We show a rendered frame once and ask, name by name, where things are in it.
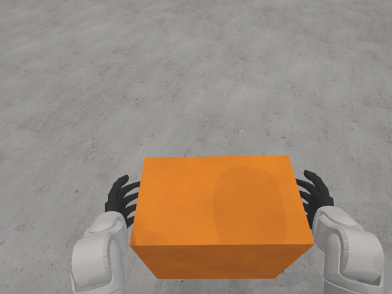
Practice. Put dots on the left robot forearm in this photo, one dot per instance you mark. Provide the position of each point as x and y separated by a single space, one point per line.
96 265

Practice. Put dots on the robot left hand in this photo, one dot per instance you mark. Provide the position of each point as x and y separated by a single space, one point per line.
117 202

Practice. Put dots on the robot right hand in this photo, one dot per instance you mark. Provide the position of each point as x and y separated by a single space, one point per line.
319 196

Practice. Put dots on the carton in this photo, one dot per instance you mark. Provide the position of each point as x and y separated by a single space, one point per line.
219 217

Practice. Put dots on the right robot forearm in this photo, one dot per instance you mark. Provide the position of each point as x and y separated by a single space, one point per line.
354 258

